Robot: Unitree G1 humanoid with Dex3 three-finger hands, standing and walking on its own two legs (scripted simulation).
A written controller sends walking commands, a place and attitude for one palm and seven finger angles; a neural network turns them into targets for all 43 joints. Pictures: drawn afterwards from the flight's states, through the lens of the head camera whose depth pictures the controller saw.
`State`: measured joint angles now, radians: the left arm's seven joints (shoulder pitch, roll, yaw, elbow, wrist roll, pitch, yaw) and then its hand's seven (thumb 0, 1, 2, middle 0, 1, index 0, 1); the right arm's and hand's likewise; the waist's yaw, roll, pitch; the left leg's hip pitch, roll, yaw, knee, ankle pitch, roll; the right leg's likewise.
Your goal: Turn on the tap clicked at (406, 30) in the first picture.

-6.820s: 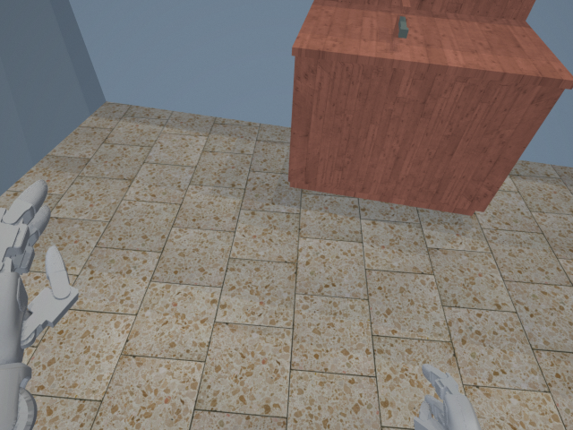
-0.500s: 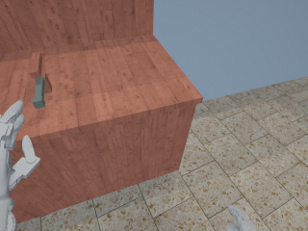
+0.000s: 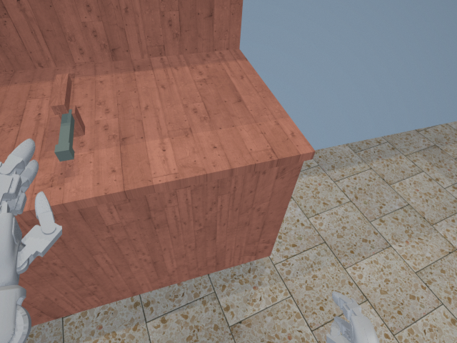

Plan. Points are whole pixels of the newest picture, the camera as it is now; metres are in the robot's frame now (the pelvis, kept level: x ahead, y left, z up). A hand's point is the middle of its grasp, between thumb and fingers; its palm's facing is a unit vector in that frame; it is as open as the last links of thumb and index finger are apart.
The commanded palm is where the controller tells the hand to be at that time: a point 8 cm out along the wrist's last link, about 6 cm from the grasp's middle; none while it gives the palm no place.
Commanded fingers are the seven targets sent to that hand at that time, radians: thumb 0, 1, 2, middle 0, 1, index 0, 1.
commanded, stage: come to a stop and stand still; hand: left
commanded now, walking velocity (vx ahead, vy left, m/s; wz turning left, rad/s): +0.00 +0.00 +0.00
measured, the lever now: (64, 152) +0.46 +0.39 +0.04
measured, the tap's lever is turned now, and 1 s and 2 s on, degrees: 0 0 0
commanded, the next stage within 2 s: look again from close up in 0.38 s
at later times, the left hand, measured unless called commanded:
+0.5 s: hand (72, 212) +0.24 +0.23 +0.17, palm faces +0.40 -0.84 -0.38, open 7.4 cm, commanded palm +0.18 +0.27 +0.18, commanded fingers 0.00 0.90 0.90 -0.20 -0.30 -0.20 -0.30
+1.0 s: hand (48, 192) +0.26 +0.27 +0.17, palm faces +0.41 -0.83 -0.37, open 7.4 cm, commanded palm +0.19 +0.30 +0.18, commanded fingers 0.00 0.90 0.90 -0.20 -0.30 -0.20 -0.30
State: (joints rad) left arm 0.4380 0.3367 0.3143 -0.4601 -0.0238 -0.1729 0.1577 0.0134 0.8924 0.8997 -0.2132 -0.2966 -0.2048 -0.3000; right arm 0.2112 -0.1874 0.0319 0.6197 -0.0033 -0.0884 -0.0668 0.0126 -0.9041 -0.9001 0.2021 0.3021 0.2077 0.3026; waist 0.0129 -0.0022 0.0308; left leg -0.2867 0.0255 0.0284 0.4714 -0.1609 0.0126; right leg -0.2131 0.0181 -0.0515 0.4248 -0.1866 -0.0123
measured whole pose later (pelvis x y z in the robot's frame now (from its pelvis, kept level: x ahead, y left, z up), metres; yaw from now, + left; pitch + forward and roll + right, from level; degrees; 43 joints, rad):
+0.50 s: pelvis +0.02 -0.01 +0.00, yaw +1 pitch -1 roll -1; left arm 0.42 0.38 0.31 -0.45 -0.05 -0.17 0.14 0.01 0.89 0.90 -0.22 -0.30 -0.21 -0.30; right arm 0.21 -0.21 0.03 0.58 0.02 -0.06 -0.09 0.01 -0.91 -0.90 0.20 0.30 0.21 0.30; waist 0.02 0.02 0.02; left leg -0.27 0.04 0.01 0.49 -0.20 -0.01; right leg -0.19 0.03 -0.07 0.44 -0.23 -0.03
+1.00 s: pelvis +0.03 +0.02 +0.00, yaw -1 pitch -1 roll -1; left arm 0.39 0.38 0.40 -0.49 -0.05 -0.19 0.13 0.02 0.89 0.90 -0.22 -0.30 -0.21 -0.30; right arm 0.18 -0.22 0.03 0.58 -0.03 -0.13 -0.03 0.01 -0.90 -0.90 0.20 0.30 0.21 0.30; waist 0.02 -0.01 0.09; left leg -0.26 0.01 0.05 0.47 -0.21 0.04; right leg -0.18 0.00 -0.03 0.41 -0.21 0.01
